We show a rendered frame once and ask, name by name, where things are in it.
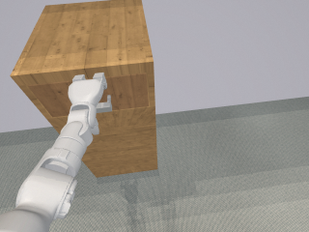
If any cabinet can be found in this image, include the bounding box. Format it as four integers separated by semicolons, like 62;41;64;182
10;0;158;178

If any robot left upper arm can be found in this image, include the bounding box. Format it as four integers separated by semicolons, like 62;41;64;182
0;167;78;232

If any handle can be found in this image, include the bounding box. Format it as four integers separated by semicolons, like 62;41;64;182
96;95;112;113

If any left robot hand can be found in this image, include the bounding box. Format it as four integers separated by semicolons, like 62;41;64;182
68;72;107;135

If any left robot forearm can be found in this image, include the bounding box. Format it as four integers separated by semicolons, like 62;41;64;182
15;101;97;207

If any drawer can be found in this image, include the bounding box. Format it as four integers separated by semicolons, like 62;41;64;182
28;72;149;118

